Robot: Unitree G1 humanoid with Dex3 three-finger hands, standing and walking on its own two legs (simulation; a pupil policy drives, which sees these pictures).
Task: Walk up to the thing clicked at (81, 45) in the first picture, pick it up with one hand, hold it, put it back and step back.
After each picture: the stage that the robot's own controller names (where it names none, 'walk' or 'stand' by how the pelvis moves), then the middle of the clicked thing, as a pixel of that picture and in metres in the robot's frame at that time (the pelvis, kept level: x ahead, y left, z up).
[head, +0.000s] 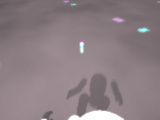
stand; (81, 47) +1.48 +0.20 -0.66
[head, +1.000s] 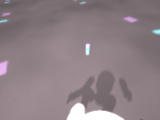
walk; (87, 49) +1.37 +0.17 -0.65
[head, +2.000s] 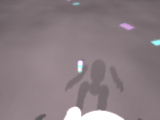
walk; (80, 66) +0.88 +0.18 -0.63
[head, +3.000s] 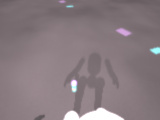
walk; (74, 86) +0.53 +0.17 -0.64
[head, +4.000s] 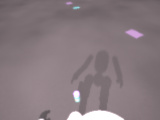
stand; (77, 96) +0.39 +0.17 -0.64
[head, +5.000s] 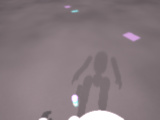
stand; (75, 101) +0.36 +0.18 -0.66
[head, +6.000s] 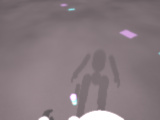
stand; (74, 99) +0.36 +0.20 -0.66
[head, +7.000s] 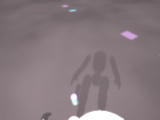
stand; (74, 99) +0.37 +0.19 -0.66
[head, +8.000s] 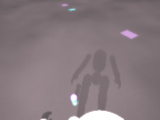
stand; (74, 100) +0.35 +0.19 -0.66
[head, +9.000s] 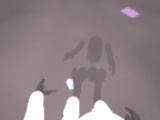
go down; (70, 84) +0.39 +0.19 -0.56
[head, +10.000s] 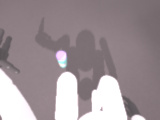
go down; (62, 60) +0.44 +0.24 -0.25
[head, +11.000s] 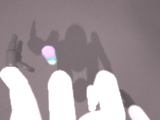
close in; (50, 57) +0.43 +0.26 -0.21
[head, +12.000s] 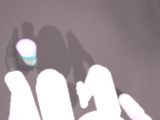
close; (29, 55) +0.41 +0.29 -0.15
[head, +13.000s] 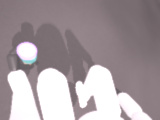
lift; (29, 57) +0.39 +0.29 -0.15
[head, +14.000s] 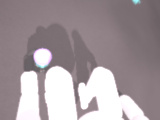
lift; (42, 61) +0.35 +0.26 -0.15
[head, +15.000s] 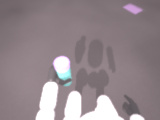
lift; (64, 74) +0.32 +0.17 +0.04
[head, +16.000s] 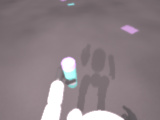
hold; (70, 74) +0.32 +0.14 +0.06
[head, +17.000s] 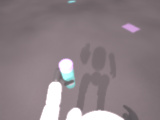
hold; (68, 75) +0.31 +0.16 +0.04
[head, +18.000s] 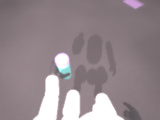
crouch; (64, 68) +0.37 +0.18 -0.02
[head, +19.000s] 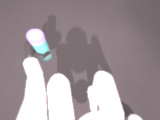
lower; (42, 48) +0.47 +0.27 -0.06
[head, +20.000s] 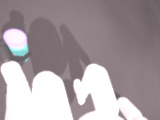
lower; (19, 49) +0.44 +0.31 -0.16
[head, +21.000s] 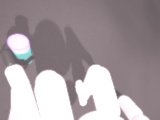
lower; (23, 52) +0.42 +0.31 -0.16
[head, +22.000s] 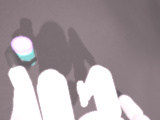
lower; (26, 54) +0.40 +0.31 -0.16
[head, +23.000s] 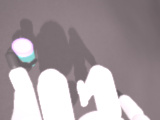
rest; (27, 55) +0.40 +0.31 -0.16
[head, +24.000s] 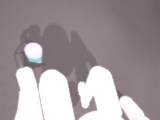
open; (35, 57) +0.40 +0.28 -0.16
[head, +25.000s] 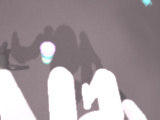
stand; (47, 54) +0.41 +0.27 -0.18
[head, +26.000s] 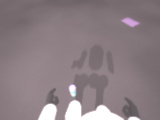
stand; (73, 91) +0.38 +0.17 -0.55
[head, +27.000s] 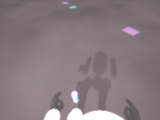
stand; (75, 97) +0.38 +0.18 -0.60
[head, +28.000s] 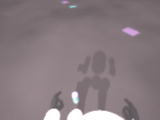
stand; (75, 98) +0.37 +0.17 -0.60
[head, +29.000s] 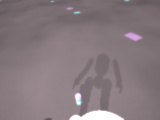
stand; (78, 99) +0.39 +0.16 -0.65
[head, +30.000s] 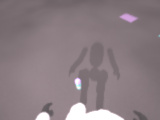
walk; (78, 84) +0.47 +0.16 -0.63
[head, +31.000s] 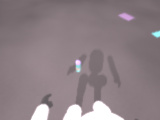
walk; (78, 66) +0.77 +0.15 -0.63
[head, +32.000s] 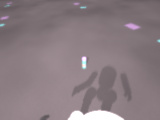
stand; (84, 63) +1.03 +0.17 -0.64
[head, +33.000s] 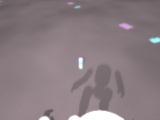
stand; (80, 63) +1.02 +0.18 -0.66
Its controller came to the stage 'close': yes
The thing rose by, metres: 0.68
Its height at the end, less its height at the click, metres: +0.00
